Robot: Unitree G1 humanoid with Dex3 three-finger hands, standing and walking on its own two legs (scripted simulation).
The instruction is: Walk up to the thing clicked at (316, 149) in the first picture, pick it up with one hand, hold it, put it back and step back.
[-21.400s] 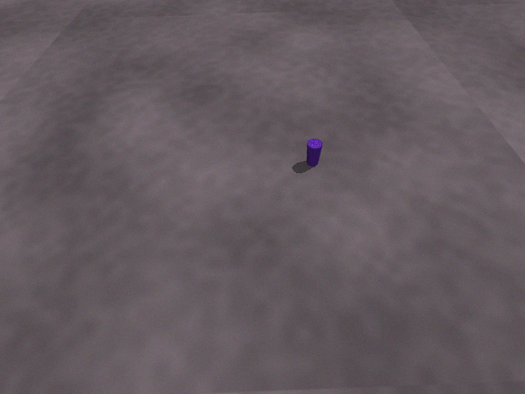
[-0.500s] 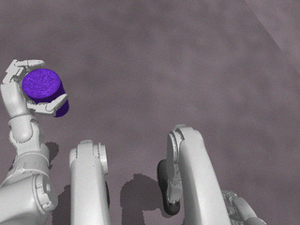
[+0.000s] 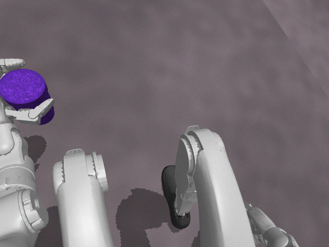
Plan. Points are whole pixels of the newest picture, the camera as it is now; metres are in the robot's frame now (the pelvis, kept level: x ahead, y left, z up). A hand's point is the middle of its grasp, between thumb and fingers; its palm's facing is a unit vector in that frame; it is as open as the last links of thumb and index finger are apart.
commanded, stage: crouch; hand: left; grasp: from the side
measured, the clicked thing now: (32, 101) +0.46 +0.24 -0.13
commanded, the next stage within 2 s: lower in 0.10 s
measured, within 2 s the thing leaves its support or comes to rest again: neither
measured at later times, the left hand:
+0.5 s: hand (34, 102) +0.47 +0.24 -0.14, palm faces +0.27 -0.96 -0.03, open 10.8 cm
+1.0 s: hand (40, 104) +0.47 +0.24 -0.19, palm faces +0.29 -0.96 -0.02, open 10.8 cm
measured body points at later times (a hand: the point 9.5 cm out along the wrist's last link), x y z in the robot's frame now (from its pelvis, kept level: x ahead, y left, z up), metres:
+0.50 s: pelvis +0.00 +0.01 -0.02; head +0.24 +0.12 +0.34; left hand +0.44 +0.29 -0.14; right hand +0.09 -0.27 -0.09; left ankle +0.08 +0.13 -0.28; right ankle +0.13 -0.13 -0.28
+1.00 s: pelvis -0.01 +0.01 -0.03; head +0.25 +0.14 +0.31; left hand +0.45 +0.29 -0.18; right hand +0.10 -0.26 -0.08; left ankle +0.08 +0.13 -0.28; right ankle +0.13 -0.13 -0.28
